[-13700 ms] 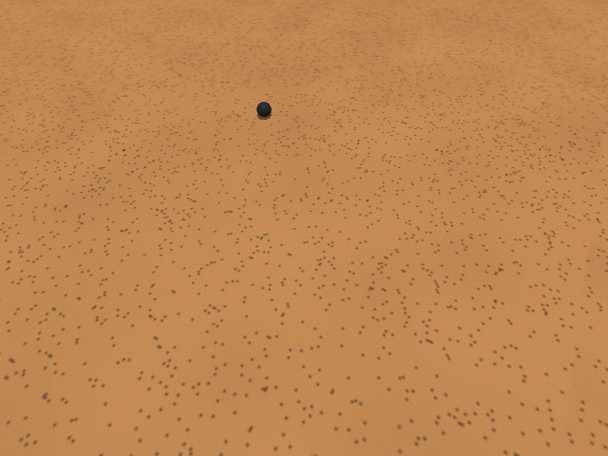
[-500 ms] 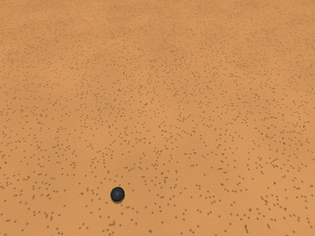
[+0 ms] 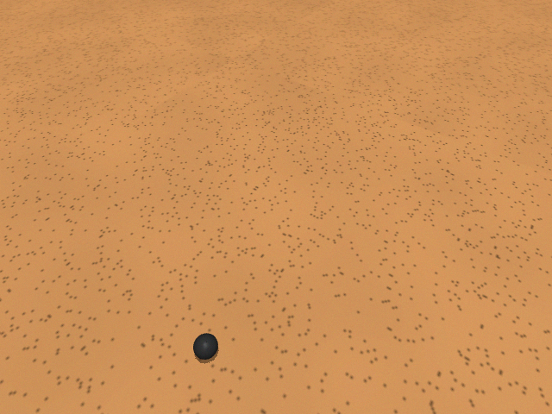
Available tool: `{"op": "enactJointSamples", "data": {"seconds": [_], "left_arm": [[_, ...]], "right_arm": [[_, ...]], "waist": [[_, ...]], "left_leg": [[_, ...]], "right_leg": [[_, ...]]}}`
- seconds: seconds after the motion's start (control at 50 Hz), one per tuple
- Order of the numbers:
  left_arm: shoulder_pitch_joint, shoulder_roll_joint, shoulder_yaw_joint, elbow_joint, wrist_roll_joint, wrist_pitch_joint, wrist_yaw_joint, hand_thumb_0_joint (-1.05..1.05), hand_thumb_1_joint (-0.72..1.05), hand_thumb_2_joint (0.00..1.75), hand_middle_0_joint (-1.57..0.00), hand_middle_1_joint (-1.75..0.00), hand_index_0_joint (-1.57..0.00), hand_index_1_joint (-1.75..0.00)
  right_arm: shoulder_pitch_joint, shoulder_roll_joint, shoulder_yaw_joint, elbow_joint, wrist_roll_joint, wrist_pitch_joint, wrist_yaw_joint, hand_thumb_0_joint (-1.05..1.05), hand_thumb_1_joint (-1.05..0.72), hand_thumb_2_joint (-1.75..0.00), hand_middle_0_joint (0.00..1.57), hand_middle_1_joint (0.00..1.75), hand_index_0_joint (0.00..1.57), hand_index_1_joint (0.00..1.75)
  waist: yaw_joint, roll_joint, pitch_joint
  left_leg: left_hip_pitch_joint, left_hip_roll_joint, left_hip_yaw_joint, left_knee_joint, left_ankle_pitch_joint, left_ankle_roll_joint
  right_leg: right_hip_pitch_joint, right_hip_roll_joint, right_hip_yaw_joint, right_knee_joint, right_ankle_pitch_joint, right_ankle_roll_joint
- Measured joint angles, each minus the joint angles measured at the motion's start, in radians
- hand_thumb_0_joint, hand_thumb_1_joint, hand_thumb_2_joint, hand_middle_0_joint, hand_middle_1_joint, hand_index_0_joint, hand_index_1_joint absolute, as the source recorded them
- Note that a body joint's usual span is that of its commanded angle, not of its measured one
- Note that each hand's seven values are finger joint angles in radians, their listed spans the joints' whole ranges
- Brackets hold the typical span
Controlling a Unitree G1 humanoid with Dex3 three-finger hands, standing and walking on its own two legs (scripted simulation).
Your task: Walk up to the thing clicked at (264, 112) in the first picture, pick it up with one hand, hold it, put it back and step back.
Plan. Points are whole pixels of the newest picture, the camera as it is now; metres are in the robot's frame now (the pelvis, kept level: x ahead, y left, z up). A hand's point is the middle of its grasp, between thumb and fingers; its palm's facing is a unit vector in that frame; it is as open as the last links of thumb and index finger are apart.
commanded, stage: stand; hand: left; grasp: from above
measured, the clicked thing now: (205, 346) +0.45 +0.26 -0.74
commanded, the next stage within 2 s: rise first in 0.52 s
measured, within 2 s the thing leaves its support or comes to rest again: neither
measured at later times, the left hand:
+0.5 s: hand out of the picture +0.06 +0.25 -0.16, palm faces -0.03 -0.94 -0.34, open 7.4 cm
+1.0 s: hand out of the picture +0.14 +0.25 -0.18, palm faces -0.07 -0.93 -0.37, open 11.5 cm
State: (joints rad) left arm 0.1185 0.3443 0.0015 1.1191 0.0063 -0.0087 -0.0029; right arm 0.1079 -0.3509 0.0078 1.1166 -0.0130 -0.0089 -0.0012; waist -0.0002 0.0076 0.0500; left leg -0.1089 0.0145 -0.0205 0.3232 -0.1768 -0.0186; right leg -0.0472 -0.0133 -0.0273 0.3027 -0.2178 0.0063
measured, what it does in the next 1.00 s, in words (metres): stands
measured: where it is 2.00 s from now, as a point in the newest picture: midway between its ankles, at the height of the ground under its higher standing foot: outside the picture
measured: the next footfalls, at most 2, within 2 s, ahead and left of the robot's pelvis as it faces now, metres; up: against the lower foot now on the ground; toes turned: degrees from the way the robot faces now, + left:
none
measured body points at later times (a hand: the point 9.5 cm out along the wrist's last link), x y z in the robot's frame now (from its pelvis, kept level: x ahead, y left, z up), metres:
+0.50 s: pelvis -0.01 +0.00 +0.00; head +0.00 +0.00 +0.45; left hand +0.06 +0.30 -0.13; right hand +0.06 -0.30 -0.14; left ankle +0.00 +0.13 -0.75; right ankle -0.03 -0.12 -0.75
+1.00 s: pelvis -0.02 +0.01 -0.03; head +0.03 +0.01 +0.41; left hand +0.15 +0.30 -0.15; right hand +0.07 -0.26 -0.15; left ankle +0.00 +0.13 -0.75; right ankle -0.03 -0.12 -0.75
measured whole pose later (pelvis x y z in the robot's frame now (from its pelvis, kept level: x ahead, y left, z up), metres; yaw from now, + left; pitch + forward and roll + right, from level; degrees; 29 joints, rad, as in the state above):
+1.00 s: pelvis -0.02 +0.01 -0.03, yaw -2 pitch +8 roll -1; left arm 0.01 0.32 0.14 0.92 0.13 0.12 -0.01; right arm 0.25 -0.24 -0.02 0.71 0.03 -0.02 -0.02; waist -0.04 0.01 -0.04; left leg -0.55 0.03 -0.01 0.73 -0.33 -0.01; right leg -0.49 0.00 0.00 0.71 -0.36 0.01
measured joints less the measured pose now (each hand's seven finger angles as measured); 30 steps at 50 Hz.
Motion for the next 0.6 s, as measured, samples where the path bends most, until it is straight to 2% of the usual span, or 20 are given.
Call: {"op": "enactJointSamples", "data": {"seconds": [0.6], "left_arm": [[0.015, 0.002, -0.005, 0.005, 0.001, -0.002, -0.001, 0.01, 0.90, 0.90, -0.20, -0.30, -0.20, -0.30]], "right_arm": [[0.013, 0.000, -0.002, 0.012, 0.000, 0.002, 0.004, 0.00, -0.90, -0.89, 0.20, 0.30, 0.20, 0.30]], "waist": [[-0.003, -0.001, 0.001]], "left_leg": [[-0.007, 0.003, 0.004, 0.000, 0.011, 0.000]], "right_leg": [[-0.010, 0.003, 0.004, 0.001, 0.012, 0.000]]}}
